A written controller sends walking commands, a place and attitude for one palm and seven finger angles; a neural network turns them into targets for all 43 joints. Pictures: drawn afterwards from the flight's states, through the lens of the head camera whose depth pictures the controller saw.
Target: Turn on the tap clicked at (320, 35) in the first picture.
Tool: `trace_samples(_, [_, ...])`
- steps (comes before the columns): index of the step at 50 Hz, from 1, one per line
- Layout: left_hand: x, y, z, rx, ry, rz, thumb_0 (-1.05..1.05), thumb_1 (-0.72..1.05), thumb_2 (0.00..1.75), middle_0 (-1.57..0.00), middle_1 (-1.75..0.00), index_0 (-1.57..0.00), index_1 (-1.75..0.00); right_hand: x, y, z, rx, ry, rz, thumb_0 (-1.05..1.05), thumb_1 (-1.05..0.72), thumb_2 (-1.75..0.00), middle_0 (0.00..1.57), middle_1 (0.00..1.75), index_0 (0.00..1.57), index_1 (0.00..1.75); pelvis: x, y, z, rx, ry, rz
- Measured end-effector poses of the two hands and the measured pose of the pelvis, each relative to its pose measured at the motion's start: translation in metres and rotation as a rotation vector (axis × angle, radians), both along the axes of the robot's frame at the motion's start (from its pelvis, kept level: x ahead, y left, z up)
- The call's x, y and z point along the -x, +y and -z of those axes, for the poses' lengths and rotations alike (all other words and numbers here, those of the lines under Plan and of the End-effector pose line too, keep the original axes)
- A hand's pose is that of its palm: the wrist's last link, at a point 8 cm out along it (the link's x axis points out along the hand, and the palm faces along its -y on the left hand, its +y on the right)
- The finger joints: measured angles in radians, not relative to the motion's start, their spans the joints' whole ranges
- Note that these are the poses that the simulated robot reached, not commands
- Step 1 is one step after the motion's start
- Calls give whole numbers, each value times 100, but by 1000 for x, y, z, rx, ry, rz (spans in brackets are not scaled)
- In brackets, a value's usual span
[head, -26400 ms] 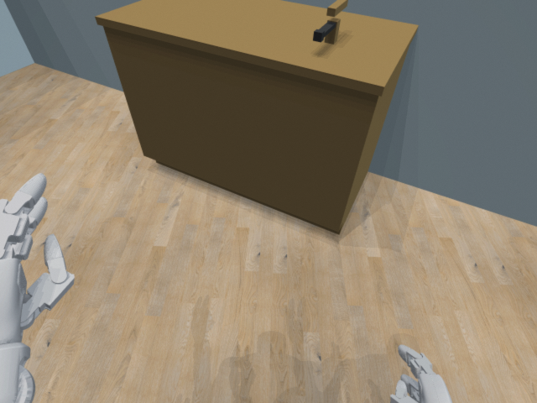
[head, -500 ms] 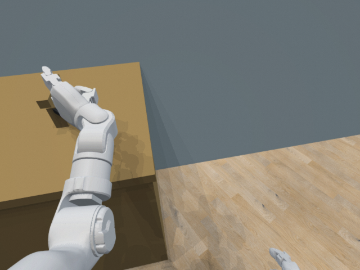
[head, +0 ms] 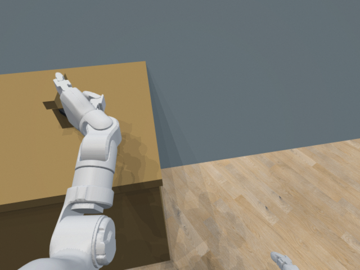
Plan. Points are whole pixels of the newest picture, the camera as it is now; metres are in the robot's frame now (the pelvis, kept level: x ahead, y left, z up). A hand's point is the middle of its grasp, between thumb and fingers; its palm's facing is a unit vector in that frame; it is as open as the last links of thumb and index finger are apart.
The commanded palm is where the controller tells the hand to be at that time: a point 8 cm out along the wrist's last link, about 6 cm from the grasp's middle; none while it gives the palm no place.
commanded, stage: draw the hand back beside the body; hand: left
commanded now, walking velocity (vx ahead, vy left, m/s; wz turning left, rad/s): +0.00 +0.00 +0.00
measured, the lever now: (94, 127) +0.42 +0.26 +0.10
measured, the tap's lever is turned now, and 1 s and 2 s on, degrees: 44 44 44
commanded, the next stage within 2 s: step back with the hand held close in 1.44 s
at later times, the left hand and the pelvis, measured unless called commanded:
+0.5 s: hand (79, 144) +0.28 +0.21 +0.19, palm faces +0.35 -0.92 -0.19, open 7.7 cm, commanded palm +0.25 +0.25 +0.18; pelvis -0.02 +0.00 +0.01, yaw -1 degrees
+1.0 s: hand (57, 182) +0.21 +0.23 +0.17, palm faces +0.35 -0.90 -0.27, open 7.5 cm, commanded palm +0.17 +0.27 +0.18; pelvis -0.02 +0.01 +0.01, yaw -2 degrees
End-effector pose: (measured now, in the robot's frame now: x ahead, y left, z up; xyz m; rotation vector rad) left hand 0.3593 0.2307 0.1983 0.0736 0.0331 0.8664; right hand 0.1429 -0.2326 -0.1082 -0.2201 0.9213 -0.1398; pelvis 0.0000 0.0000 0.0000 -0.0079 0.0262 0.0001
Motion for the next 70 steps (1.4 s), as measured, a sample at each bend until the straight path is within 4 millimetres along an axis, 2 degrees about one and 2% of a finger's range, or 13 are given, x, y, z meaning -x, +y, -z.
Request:
trace_samples(3, [-4, -14, 2, -36, 9, 209, 2, 90, 90, -14, -15, -14, -16, -5, 1, -4, -1, -19, 25, 1, -91, -90, 20, 30, 21, 30, -4, 2, -2, -4, -20, 11])
trace_samples(6, [-2, -24, 9, 4, -1, 426, 2, 90, 90, -14, -15, -15, -16, -10, 0, -12, -3, -55, 66, 1, -91, -90, 20, 30, 21, 30, -7, 3, -4, -6, -46, 33])
trace_samples(10, [18, -18, 17, 54, -46, 548, 2, 89, 89, -16, -16, -16, -17, -16, -2, -25, -13, -126, 96, 1, -91, -90, 20, 30, 21, 30, -10, 2, -6, -4, -77, 65])
trace_samples(16, [75, 28, 18, -179, -96, 518, 2, 89, 89, -17, -18, -17, -19, -20, -4, -39, -28, -217, 37, 1, -91, -90, 20, 30, 20, 30, -3, 0, -6, -1, -104, 68])
trace_samples(19, [101, 40, 11, -248, -134, 492, 2, 89, 90, -16, -19, -17, -19, -19, -2, -38, -11, -207, -22, 1, -91, -90, 20, 30, 20, 30, 5, 1, -6, 2, -116, 47])
trace_samples(21, [111, 39, 7, -271, -164, 489, 2, 89, 90, -16, -19, -17, -20, -18, 0, -36, -3, -196, -55, 1, -91, -90, 20, 30, 20, 30, 11, 2, -6, 2, -122, 32])
trace_samples(26, [113, 20, 7, -281, -196, 558, 2, 89, 90, -16, -21, -17, -21, -16, 12, -34, -19, -194, -77, 1, -91, -90, 20, 30, 20, 30, 25, 4, -7, 0, -124, 18])
trace_samples(30, [112, 10, 14, -279, -177, 613, 2, 89, 90, -17, -22, -17, -23, -9, 20, -36, -53, -211, -49, 1, -91, -90, 20, 30, 21, 30, 28, 5, -8, -1, -125, 36])
trace_samples(34, [122, 15, 15, -292, -167, 616, 2, 89, 90, -18, -23, -18, -24, 0, 24, -36, -74, -216, -21, 1, -91, -90, 20, 30, 21, 30, 27, 5, -9, 0, -133, 54])
trace_samples(43, [163, 38, 12, -338, -172, 543, 2, 89, 90, -19, -26, -19, -27, 12, 14, -29, -45, -174, -30, 1, -91, -90, 20, 30, 21, 30, 25, 7, -9, 5, -150, 46])
trace_samples(50, [183, 38, 20, -341, -143, 539, 2, 89, 90, -19, -28, -20, -29, 3, 9, -34, -20, -201, -42, 2, -91, -90, 20, 30, 20, 30, 24, 8, -9, 5, -147, 41])
trace_samples(61, [216, 47, 14, -393, -115, 497, 2, 89, 90, -20, -30, -21, -30, -20, 18, -46, -30, -280, -79, 1, -91, -90, 20, 30, 20, 30, 17, 7, -8, 8, -148, 37])
trace_samples(70, [212, 49, 19, -371, -105, 466, 2, 89, 90, -20, -30, -21, -31, -24, 26, -42, -38, -266, -105, 1, -91, -90, 20, 30, 21, 30, 17, 5, -8, 6, -145, 24])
